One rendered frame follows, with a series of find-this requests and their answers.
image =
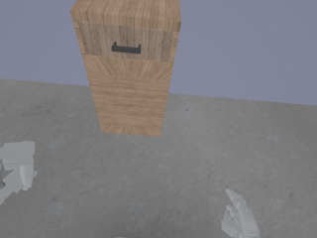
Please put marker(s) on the cabinet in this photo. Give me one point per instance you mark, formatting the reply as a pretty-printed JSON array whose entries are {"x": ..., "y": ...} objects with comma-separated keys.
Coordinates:
[{"x": 129, "y": 95}]

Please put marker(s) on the drawer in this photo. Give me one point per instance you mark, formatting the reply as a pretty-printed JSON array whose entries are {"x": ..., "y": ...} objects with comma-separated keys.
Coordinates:
[{"x": 98, "y": 39}]

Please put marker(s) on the handle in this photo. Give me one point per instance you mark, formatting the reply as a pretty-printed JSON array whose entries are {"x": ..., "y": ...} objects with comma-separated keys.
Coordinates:
[{"x": 128, "y": 50}]

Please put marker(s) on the robot right hand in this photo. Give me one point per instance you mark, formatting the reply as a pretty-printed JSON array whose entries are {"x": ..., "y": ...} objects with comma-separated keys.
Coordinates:
[{"x": 244, "y": 222}]

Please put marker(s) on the robot left hand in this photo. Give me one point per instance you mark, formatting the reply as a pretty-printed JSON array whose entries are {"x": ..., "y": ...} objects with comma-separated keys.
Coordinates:
[{"x": 18, "y": 158}]

